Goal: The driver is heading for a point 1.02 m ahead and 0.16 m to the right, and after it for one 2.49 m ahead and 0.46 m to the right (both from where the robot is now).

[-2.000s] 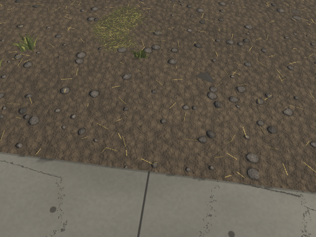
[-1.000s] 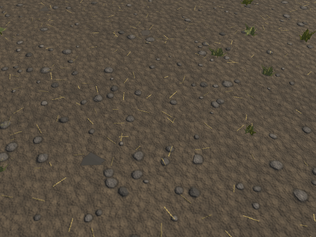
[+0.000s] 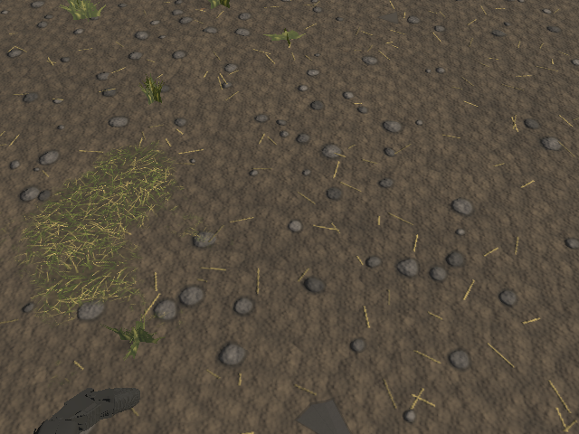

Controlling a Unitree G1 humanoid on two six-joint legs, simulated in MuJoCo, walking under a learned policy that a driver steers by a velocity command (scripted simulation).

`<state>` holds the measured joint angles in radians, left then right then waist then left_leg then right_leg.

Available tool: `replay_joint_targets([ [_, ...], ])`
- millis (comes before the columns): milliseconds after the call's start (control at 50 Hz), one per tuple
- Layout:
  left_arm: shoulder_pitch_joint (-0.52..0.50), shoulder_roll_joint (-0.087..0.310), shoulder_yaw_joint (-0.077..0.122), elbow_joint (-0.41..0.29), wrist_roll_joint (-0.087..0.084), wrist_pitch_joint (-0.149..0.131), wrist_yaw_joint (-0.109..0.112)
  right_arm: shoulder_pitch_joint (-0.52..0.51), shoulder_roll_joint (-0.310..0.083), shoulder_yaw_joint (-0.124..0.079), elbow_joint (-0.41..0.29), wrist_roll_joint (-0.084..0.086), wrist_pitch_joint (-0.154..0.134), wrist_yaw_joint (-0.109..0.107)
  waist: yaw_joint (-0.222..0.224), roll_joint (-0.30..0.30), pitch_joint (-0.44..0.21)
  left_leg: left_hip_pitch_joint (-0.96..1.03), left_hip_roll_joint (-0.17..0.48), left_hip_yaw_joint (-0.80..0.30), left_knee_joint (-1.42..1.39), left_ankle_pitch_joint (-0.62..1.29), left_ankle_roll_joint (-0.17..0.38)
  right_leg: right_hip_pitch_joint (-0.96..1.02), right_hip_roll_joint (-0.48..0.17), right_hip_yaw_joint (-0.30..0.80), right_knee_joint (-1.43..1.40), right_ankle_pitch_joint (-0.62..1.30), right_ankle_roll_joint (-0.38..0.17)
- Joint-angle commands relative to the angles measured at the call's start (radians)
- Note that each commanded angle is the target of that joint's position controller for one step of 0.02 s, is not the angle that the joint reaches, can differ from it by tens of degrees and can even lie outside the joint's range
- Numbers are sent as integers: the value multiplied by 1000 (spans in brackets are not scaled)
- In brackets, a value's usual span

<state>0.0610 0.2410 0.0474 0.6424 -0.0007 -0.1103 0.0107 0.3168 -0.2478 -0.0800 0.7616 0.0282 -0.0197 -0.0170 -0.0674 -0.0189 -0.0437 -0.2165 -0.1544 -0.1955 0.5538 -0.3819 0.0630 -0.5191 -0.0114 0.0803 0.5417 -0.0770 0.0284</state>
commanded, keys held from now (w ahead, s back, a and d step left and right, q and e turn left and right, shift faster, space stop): w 0.56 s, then w+e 0.44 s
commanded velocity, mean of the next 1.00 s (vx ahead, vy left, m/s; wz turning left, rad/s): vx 0.50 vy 0.00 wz -0.05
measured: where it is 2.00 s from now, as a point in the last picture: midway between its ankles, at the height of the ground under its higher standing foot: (337, 244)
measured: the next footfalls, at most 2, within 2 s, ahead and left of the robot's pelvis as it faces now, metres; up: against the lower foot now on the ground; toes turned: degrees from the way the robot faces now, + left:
right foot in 0.02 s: +0.15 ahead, -0.12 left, +0.00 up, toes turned +4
left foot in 0.52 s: +0.39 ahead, +0.13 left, +0.00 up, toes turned +4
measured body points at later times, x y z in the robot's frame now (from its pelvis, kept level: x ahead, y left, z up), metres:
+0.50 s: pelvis +0.24 +0.01 +0.01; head +0.27 +0.01 +0.46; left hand +0.20 +0.28 -0.12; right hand +0.50 -0.19 -0.07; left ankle +0.35 +0.13 -0.72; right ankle +0.12 -0.13 -0.73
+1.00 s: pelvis +0.50 +0.01 +0.00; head +0.53 +0.00 +0.45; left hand +0.74 +0.21 -0.09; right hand +0.47 -0.27 -0.13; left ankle +0.35 +0.13 -0.73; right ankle +0.65 -0.12 -0.71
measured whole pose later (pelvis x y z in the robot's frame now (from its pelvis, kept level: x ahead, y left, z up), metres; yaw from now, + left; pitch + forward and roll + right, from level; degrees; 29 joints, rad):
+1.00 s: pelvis +0.50 +0.01 +0.00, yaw -8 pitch +3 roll +2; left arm 0.07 0.25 0.05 0.70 -0.02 -0.04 -0.05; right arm 0.33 -0.26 -0.07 0.91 0.01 -0.07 -0.01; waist -0.08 -0.04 0.02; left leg 0.10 -0.02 0.20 0.24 -0.38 -0.01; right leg -0.63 -0.06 -0.02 0.62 -0.03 -0.07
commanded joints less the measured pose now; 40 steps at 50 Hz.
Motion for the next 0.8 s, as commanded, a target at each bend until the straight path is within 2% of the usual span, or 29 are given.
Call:
replay_joint_targets([
  [20,200,156,63,-27,11,-23,3,-22,-42,-5,-72,-12,-21,8,139,61,-112,-162,160,-143,155,180,81,440,-114,85,-54,-48,-110],
  [40,334,250,92,19,31,-16,0,72,-8,6,-87,11,-34,7,127,-266,-213,-446,24,18,470,-59,10,721,-312,480,-152,-257,-276],
  [60,386,204,89,29,5,-13,-7,54,-82,-6,-79,8,-44,7,159,-266,-178,-638,63,15,645,-200,-14,766,-387,723,-234,-510,-319],
  [80,356,154,74,20,-4,-11,-4,-29,-132,-20,-87,3,-47,9,175,-155,-64,-702,97,-8,706,-118,-13,695,-358,647,-251,-542,-292],
  [100,301,142,67,10,4,-1,-3,-89,-123,-18,-97,-8,-44,7,154,-77,-8,-692,135,35,709,-32,-17,607,-313,523,-253,-447,-265],
  [120,251,126,61,8,8,6,-4,-120,-110,-16,-109,-22,-44,9,130,-44,28,-656,165,56,651,31,-20,508,-278,435,-272,-331,-257],
  [160,203,93,47,12,12,6,-10,-103,-84,-17,-99,-20,-40,12,79,-73,33,-532,211,88,549,83,-30,384,-215,309,-312,-183,-229],
  [200,208,102,50,31,2,3,-14,-110,-64,-12,-90,-24,-36,14,73,-85,24,-488,213,125,474,131,-44,348,-190,229,-343,-75,-237],
  [280,259,146,64,79,-16,9,-6,-231,-27,7,-108,-24,-47,17,107,-69,34,-453,219,149,215,306,-57,363,-180,128,-367,33,-230],
  [360,318,164,67,125,-23,17,-6,-336,-32,10,-126,-13,-55,30,144,-72,53,-389,200,167,54,392,-63,391,-184,79,-353,51,-222],
  [420,352,171,68,154,-27,26,-8,-402,-38,11,-151,-6,-63,44,162,-74,74,-377,187,182,-9,344,-42,449,-214,92,-319,68,-220],
  [460,354,186,72,168,-32,34,-6,-401,-55,6,-159,-4,-71,51,144,-87,70,-332,174,197,-52,280,-11,486,-233,99,-274,140,-210],
  [480,338,196,74,170,-33,40,-4,-353,-67,-1,-146,-6,-75,52,108,-91,47,-243,155,217,-92,277,8,487,-224,82,-222,238,-197],
  [500,328,193,71,170,-37,41,-2,-257,-96,-18,-113,-14,-75,48,58,-78,-11,-78,130,238,-124,291,33,461,-190,44,-119,388,-176],
  [520,302,169,60,159,-28,39,0,-84,-151,-42,-69,-21,-75,39,-23,-53,-117,184,196,165,-100,318,79,344,-142,-4,83,393,-139],
  [540,338,89,31,123,-12,24,-1,70,-250,-64,-46,-40,-71,30,-56,132,-275,587,446,-188,-95,268,206,-28,-24,-94,450,70,-65],
  [560,359,81,21,127,-13,5,-4,118,-226,-55,-21,-20,-63,32,-52,299,-335,652,550,-491,-215,151,289,-225,38,-13,656,-483,-48],
  [580,313,161,44,124,-37,-4,-9,60,-160,-33,-28,-17,-58,30,-51,208,-210,558,523,-393,-238,70,253,-319,-22,30,742,-444,-55],
  [600,249,163,43,114,-44,-4,-11,-7,-123,-21,-39,-20,-56,28,-33,147,-115,428,481,-260,-261,76,213,-314,-64,9,725,-357,-62],
  [620,213,147,42,109,-31,0,-8,-70,-101,-12,-40,-27,-59,32,-3,95,-40,298,441,-181,-307,122,189,-286,-94,-5,665,-284,-58],
  [640,209,142,48,109,-21,10,-4,-108,-76,-4,-38,-35,-67,35,28,108,-2,207,416,-123,-343,189,172,-239,-119,6,621,-235,-56],
  [660,229,123,47,117,-23,23,-4,-128,-69,-2,-32,-39,-74,38,53,117,16,140,399,-71,-374,232,163,-191,-127,13,606,-205,-54],
  [700,238,90,41,120,-27,44,-1,-127,-81,-9,-8,-39,-92,39,74,107,36,82,395,16,-410,335,162,-179,-125,24,578,-151,-43],
  [740,197,88,42,107,-25,51,2,-112,-100,-15,16,-44,-98,32,73,82,57,75,389,94,-421,440,155,-215,-115,45,504,-56,-33],
  [800,128,76,35,88,-20,47,-13,-107,-117,-16,37,-38,-97,22,59,76,69,72,358,212,-427,504,121,-181,-97,17,318,128,-38],
])
Keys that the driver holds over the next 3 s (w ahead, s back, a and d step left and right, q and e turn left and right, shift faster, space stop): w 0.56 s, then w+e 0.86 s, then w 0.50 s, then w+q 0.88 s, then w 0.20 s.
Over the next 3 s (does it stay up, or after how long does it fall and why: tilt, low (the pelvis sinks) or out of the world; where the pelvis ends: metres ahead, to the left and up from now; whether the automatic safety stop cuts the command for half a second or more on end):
stays up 1.55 -0.31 0.01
